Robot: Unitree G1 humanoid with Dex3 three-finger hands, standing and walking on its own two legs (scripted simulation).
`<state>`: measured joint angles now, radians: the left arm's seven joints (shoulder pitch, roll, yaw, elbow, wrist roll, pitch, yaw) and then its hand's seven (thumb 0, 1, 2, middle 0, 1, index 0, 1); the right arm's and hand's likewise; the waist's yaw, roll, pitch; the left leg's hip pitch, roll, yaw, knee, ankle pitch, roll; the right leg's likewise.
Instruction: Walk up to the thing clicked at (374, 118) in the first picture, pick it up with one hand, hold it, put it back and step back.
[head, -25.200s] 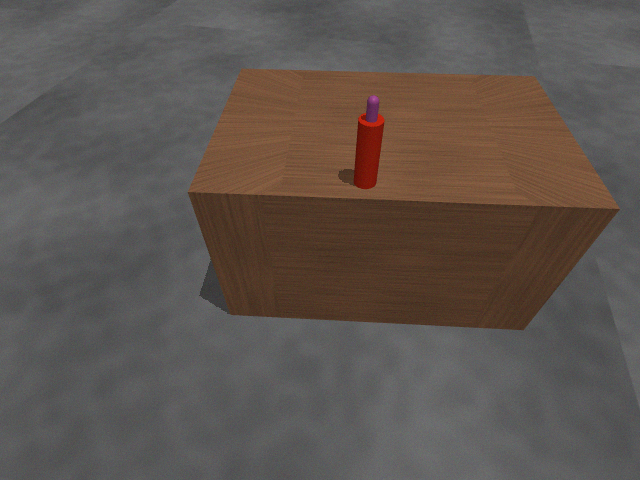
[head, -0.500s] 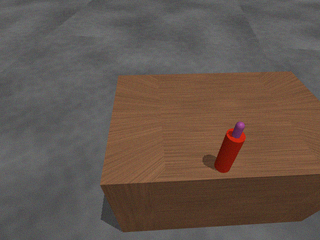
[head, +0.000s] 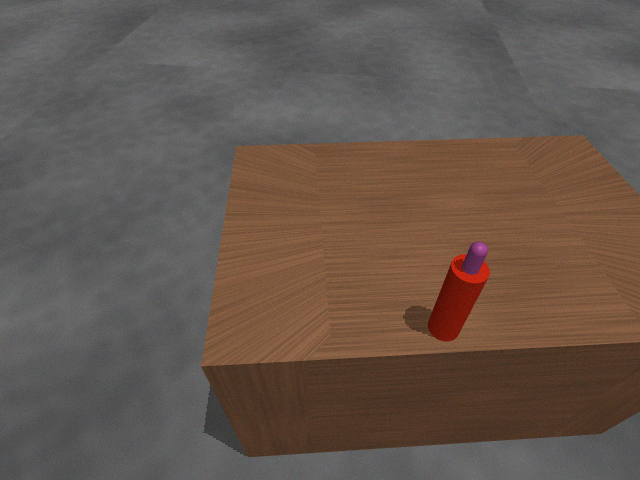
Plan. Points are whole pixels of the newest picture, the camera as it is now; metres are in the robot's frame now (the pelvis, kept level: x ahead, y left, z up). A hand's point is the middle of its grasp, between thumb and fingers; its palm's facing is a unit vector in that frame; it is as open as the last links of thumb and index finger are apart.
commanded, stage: home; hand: right
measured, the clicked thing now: (459, 291) +0.43 -0.21 -0.06
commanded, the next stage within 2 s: stand in 0.94 s
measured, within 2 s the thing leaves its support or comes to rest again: neither
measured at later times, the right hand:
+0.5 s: hand out of the picture +0.10 -0.25 -0.15, palm faces -0.04 +0.93 -0.36, open 17.3 cm
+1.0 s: hand out of the picture +0.09 -0.25 -0.16, palm faces -0.04 +0.94 -0.35, open 17.3 cm
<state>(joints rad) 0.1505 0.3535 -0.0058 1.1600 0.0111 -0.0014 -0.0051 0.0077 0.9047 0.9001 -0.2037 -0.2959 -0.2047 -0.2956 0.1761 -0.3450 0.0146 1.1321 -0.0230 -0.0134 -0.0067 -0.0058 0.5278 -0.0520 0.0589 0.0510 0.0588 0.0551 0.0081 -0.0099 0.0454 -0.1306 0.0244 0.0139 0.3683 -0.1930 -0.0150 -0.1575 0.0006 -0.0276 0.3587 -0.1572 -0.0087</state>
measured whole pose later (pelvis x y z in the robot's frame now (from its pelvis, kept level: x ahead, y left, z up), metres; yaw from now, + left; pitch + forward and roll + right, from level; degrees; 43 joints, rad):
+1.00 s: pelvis +0.02 +0.00 +0.00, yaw +0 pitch -2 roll +0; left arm 0.10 0.34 0.00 1.16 0.01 -0.01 0.00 0.01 0.90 0.90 -0.20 -0.30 -0.21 -0.30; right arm 0.12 -0.34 0.01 1.14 -0.02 -0.01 -0.01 -0.01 0.51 -0.06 0.06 0.05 0.06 0.06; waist 0.00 0.00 0.04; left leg -0.07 0.03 0.01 0.30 -0.19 -0.02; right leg -0.11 0.00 -0.03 0.31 -0.16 -0.01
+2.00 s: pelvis +0.03 +0.00 +0.00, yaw +0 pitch -2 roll +0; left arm 0.11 0.35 0.00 1.15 0.00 -0.01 0.00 0.01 0.91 0.90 -0.20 -0.30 -0.21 -0.30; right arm 0.13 -0.34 0.00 1.13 -0.02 -0.01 0.00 0.00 -0.90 -0.89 0.20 0.30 0.20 0.30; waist 0.00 0.00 0.05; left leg -0.07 0.03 0.01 0.29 -0.19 -0.02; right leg -0.10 0.00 -0.03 0.30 -0.16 -0.01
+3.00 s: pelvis +0.03 +0.00 +0.00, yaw +0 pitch -2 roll +0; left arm 0.10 0.35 0.00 1.13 0.00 -0.01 0.00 0.01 0.91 0.90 -0.20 -0.30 -0.21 -0.30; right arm 0.12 -0.34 0.00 1.13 -0.01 -0.01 0.00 0.00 -0.91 -0.89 0.20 0.30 0.20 0.30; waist 0.00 0.00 0.05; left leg -0.06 0.03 0.01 0.29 -0.20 -0.02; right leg -0.10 0.00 -0.03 0.30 -0.18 -0.01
